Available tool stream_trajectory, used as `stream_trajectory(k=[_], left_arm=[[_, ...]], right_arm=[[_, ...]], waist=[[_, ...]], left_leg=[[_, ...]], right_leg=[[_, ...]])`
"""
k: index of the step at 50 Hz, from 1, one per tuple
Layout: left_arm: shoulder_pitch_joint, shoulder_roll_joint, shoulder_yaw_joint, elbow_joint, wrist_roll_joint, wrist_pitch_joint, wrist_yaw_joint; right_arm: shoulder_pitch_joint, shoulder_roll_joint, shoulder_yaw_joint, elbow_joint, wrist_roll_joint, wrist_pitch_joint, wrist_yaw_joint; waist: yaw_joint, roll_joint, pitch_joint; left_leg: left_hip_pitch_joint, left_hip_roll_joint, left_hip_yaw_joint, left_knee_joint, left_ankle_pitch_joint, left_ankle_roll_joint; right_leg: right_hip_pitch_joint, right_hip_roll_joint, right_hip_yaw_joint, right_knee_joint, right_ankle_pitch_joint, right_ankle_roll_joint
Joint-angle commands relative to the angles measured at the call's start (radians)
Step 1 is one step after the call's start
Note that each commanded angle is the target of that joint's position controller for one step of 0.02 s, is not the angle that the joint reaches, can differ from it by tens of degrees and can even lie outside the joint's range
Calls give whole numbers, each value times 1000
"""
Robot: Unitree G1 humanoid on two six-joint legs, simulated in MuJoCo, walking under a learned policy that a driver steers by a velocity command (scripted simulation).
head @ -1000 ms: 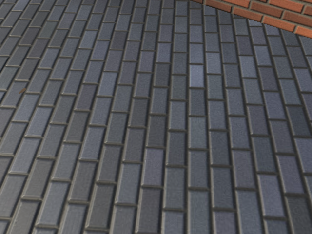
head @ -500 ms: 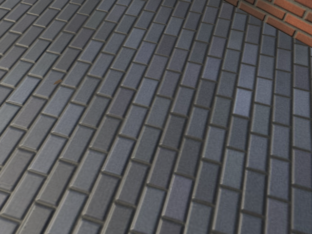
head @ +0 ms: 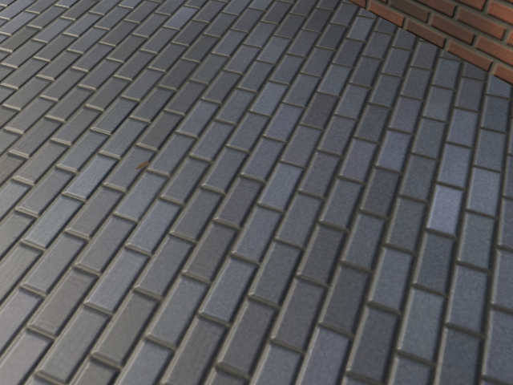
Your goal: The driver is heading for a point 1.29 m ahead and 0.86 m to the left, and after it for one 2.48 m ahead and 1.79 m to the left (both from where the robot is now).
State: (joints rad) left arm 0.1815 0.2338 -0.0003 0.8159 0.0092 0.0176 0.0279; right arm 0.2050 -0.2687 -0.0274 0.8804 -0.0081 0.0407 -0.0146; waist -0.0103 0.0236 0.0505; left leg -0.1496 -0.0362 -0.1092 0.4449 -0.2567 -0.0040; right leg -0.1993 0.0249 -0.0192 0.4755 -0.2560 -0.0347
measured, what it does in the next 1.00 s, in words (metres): walks ahead, turning left: right foot, then left foot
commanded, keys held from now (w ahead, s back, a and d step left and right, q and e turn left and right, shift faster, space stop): q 0.36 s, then w+q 0.64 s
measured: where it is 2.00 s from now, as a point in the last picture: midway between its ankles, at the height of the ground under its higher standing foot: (87, 360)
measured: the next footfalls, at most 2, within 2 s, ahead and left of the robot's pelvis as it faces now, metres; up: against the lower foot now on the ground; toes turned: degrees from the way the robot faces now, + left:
right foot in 0.48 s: +0.02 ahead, -0.09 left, +0.00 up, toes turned +18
left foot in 0.98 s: +0.19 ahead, +0.24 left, +0.00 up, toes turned +35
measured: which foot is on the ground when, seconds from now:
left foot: down 0.00-0.46, up 0.48-0.96, down 0.98-1.00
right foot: down 0.00-0.18, up 0.20-0.46, down 0.48-0.98, up 1.00-1.00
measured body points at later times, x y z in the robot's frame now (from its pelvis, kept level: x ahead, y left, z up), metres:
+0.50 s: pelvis -0.03 -0.01 +0.00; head +0.00 -0.01 +0.45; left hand +0.03 +0.30 -0.10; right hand +0.13 -0.28 -0.13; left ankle -0.03 +0.13 -0.73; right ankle -0.01 -0.10 -0.74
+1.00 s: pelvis +0.11 +0.11 -0.02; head +0.15 +0.13 +0.42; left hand -0.08 +0.30 -0.16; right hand +0.43 +0.02 -0.12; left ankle +0.16 +0.21 -0.74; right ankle +0.00 -0.10 -0.71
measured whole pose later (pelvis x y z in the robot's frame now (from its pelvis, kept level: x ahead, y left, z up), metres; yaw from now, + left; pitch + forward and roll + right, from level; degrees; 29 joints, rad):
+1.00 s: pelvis +0.11 +0.11 -0.02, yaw +32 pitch +1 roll +0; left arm 0.46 0.26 0.03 0.92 0.02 -0.04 0.01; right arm 0.00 -0.28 -0.04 0.73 -0.05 -0.01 0.07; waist 0.07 -0.01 0.07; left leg -0.48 -0.05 0.09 0.60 -0.17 0.12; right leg 0.03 -0.11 -0.21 0.64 -0.49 0.02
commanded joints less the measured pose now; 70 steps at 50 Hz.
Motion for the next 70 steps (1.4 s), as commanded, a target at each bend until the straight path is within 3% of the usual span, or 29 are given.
stream_trajectory(k=[1,7,9,11,12,14,18,20,22,23,24,25,26,27,30,36,43,46,48,49,50,51,52,53,54,56,58,64,70], left_arm=[[37,194,67,-43,-5,3,9],[7,213,95,-60,9,37,12],[-56,190,92,-92,10,48,6],[-122,141,78,-144,-2,51,4],[-71,147,75,-130,-1,47,1],[-29,176,80,-118,-2,27,-4],[-47,172,68,-135,-3,13,-7],[-29,167,61,-143,-3,8,-8],[65,149,58,-115,-3,4,3],[128,169,64,-92,1,1,18],[174,258,80,-88,8,-6,32],[127,371,103,-107,27,-9,28],[71,329,100,-103,36,-13,21],[24,259,83,-109,26,-22,14],[26,195,67,-107,16,-45,6],[217,190,80,-29,17,-83,-15],[271,180,76,31,19,-95,-18],[272,204,76,55,12,-87,-12],[266,228,75,62,4,-77,-8],[251,223,70,47,6,-76,-10],[272,106,43,-24,0,-83,-33],[186,171,60,-65,8,-93,-35],[84,197,69,-90,6,-96,-37],[97,171,58,-88,1,-106,-39],[117,164,58,-71,10,-104,-38],[185,153,56,-47,39,-69,-43],[172,141,57,-56,46,-44,-50],[-90,130,56,-145,40,-37,-53],[-243,97,32,-193,25,-59,-71]], right_arm=[[-5,-141,-35,-33,11,-11,0],[51,-131,-42,-40,-1,-7,7],[83,-179,-56,-47,-6,-7,11],[96,-275,-83,-66,-22,-15,9],[67,-267,-86,-76,-21,-18,5],[-14,-226,-82,-88,-3,-7,-4],[31,-207,-85,-74,0,8,5],[41,-223,-96,-66,-2,14,12],[-49,-215,-98,-91,-6,20,18],[-74,-187,-93,-103,-2,16,14],[-28,-109,-77,-112,2,8,10],[-53,-109,-71,-140,-12,-7,6],[-93,-175,-80,-150,-31,-14,11],[-67,-191,-87,-128,-28,-18,28],[-7,-165,-81,-88,-34,-15,70],[-152,-117,-57,-132,-31,-25,95],[-319,-61,-20,-218,-33,-39,121],[-273,-68,-20,-222,-40,-40,111],[-42,-108,-44,-161,-42,-53,89],[141,-157,-69,-104,-48,-58,71],[199,-270,-99,-109,-43,-54,51],[205,-295,-102,-131,-14,-48,45],[172,-272,-97,-102,-8,-44,38],[123,-222,-85,-98,-3,-49,31],[74,-185,-75,-105,-4,-57,27],[21,-148,-60,-114,2,-72,24],[47,-149,-59,-104,10,-91,27],[191,-160,-62,-62,6,-98,23],[288,-134,-45,-13,-1,-110,2]], waist=[[35,-40,-50],[10,-81,-55],[-11,26,-27],[-42,245,4],[-12,177,-14],[38,101,-27],[-9,125,-94],[-8,121,-122],[69,124,-77],[107,71,-46],[98,-159,-66],[78,-236,-29],[34,-134,46],[3,-113,69],[-3,-157,54],[82,-121,77],[107,-140,100],[63,-156,53],[-47,-145,-105],[-130,-92,-208],[-105,160,-330],[-121,109,-390],[-113,32,-229],[-64,9,-117],[-17,-18,-64],[45,9,-56],[54,13,-53],[-25,28,22],[-80,37,24]], left_leg=[[-64,36,-55,65,254,30],[-138,20,-55,184,161,71],[-134,97,-214,52,196,121],[-86,271,-608,-168,287,264],[-63,273,-581,-164,302,284],[-45,198,-445,-127,318,230],[62,147,-395,-92,411,198],[22,123,-433,-119,86,195],[-167,59,-437,-129,-246,154],[-316,0,-387,-69,-361,104],[-454,-109,-209,230,-420,50],[-574,-179,-110,412,-289,24],[-560,-52,-113,503,-178,28],[-528,-37,-97,544,-113,23],[-525,-11,-18,660,-11,4],[-670,36,17,577,63,-13],[-556,66,175,285,70,34],[-361,-2,255,181,-7,103],[-51,-82,264,116,-6,163],[209,-48,172,63,-25,200],[522,283,-335,-15,-290,316],[521,405,-702,-166,-209,364],[432,351,-513,-167,-69,340],[281,314,-376,-170,101,318],[172,252,-284,-181,225,284],[49,174,-179,-202,347,269],[6,146,-159,-222,386,277],[50,127,-207,-262,353,249],[182,151,-165,-241,578,207]], right_leg=[[42,-135,118,-90,179,-52],[1,-229,126,-45,91,-112],[-83,-140,32,89,-17,-53],[-270,74,11,430,-356,17],[-286,47,96,537,-357,10],[-270,9,111,515,-253,10],[-214,29,72,335,-216,47],[-119,47,73,214,-228,39],[100,64,52,-27,-140,21],[241,33,71,-149,-109,7],[339,-211,338,-279,-368,-21],[221,-407,658,-397,-569,-100],[95,-414,637,-394,-603,-135],[61,-349,541,-389,-547,-128],[100,-241,294,-390,-333,-105],[267,-271,146,-373,-79,-118],[264,-291,-43,-315,303,-110],[256,-291,-128,-177,710,-86],[200,-286,-187,156,979,-65],[32,-264,-202,413,796,-35],[-370,-140,-194,775,-8,25],[-489,-39,-5,927,-258,30],[-567,-92,54,922,-149,16],[-533,-131,42,836,-67,10],[-469,-157,44,756,-48,13],[-359,-172,46,689,-51,38],[-359,-164,26,647,-32,63],[-526,-134,14,412,169,92],[-460,-77,-33,161,292,31]])
Velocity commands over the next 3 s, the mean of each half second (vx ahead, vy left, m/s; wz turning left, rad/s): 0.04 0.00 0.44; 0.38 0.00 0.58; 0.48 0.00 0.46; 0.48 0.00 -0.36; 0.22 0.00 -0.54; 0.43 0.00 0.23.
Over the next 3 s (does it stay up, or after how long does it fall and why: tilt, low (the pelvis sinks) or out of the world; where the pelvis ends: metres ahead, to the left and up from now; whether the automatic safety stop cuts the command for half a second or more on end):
stays up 0.84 0.60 -0.03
